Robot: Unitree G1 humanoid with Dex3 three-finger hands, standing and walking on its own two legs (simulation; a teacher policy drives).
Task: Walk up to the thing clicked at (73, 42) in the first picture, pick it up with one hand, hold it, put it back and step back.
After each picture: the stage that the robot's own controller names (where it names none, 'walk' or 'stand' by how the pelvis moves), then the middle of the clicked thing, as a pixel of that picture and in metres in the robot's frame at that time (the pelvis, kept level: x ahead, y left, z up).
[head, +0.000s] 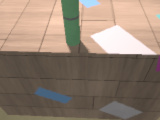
stand; (71, 19) +0.62 +0.09 +0.11
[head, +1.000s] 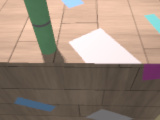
walk; (42, 25) +0.52 +0.21 +0.13
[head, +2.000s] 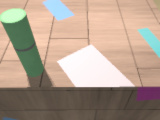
stand; (26, 47) +0.43 +0.23 +0.11
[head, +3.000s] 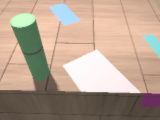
stand; (33, 51) +0.42 +0.21 +0.11
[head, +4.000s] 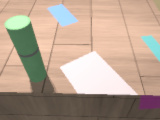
stand; (29, 53) +0.41 +0.22 +0.11
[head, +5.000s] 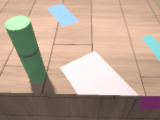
stand; (29, 53) +0.41 +0.22 +0.11
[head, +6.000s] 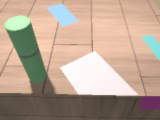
rise first; (29, 53) +0.41 +0.22 +0.11
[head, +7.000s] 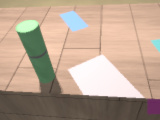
rise first; (38, 55) +0.41 +0.23 +0.11
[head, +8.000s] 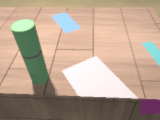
go down; (32, 55) +0.42 +0.22 +0.11
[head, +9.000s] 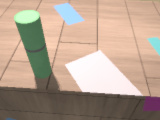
go down; (36, 48) +0.43 +0.21 +0.12
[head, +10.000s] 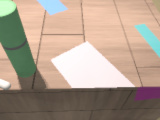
close in; (16, 45) +0.41 +0.22 +0.13
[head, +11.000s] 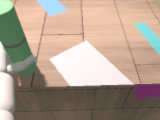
close; (15, 43) +0.42 +0.23 +0.14
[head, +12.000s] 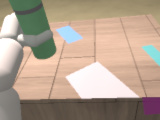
lift; (31, 14) +0.34 +0.15 +0.35
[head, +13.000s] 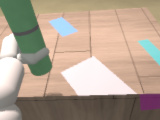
hold; (28, 34) +0.36 +0.18 +0.26
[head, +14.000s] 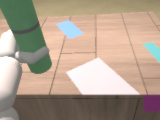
hold; (27, 31) +0.33 +0.17 +0.30
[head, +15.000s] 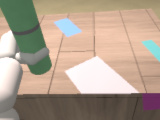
hold; (27, 33) +0.34 +0.17 +0.29
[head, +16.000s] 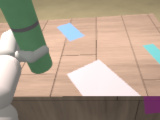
crouch; (27, 30) +0.33 +0.17 +0.30
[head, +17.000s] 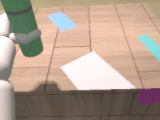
crouch; (21, 15) +0.41 +0.20 +0.29
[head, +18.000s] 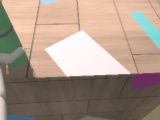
lower; (2, 33) +0.44 +0.24 +0.16
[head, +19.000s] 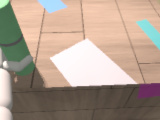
lower; (12, 42) +0.41 +0.23 +0.15
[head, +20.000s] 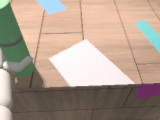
lower; (12, 42) +0.41 +0.23 +0.15
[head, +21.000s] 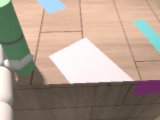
lower; (13, 41) +0.42 +0.23 +0.15
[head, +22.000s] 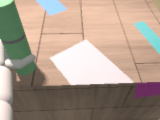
open; (15, 40) +0.43 +0.23 +0.15
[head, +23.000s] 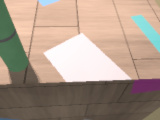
withdraw; (4, 37) +0.42 +0.23 +0.15
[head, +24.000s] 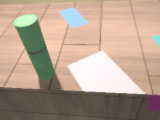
sink last; (37, 51) +0.42 +0.23 +0.13
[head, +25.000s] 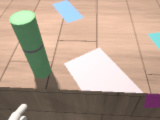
stand; (34, 49) +0.41 +0.22 +0.12
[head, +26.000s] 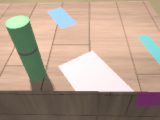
stand; (29, 52) +0.43 +0.23 +0.11
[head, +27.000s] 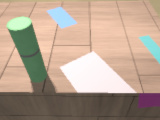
stand; (30, 53) +0.42 +0.23 +0.11
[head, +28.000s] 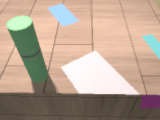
stand; (31, 53) +0.41 +0.22 +0.11
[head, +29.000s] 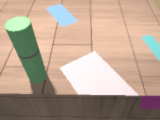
stand; (29, 54) +0.40 +0.22 +0.11
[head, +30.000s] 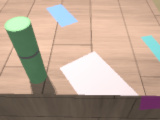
stand; (29, 54) +0.40 +0.22 +0.11
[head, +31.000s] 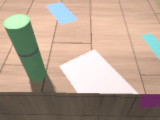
walk; (29, 52) +0.41 +0.22 +0.11
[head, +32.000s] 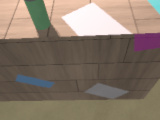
walk; out of the picture +0.61 +0.25 +0.13
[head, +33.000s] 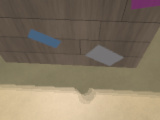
walk; out of the picture +0.94 +0.19 +0.14
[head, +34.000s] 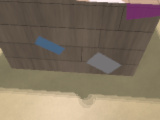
stand; out of the picture +1.03 +0.19 +0.12
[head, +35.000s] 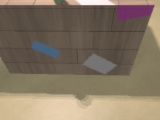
stand; out of the picture +1.05 +0.22 +0.11
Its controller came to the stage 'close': yes
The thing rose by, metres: 0.22
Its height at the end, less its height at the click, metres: +0.00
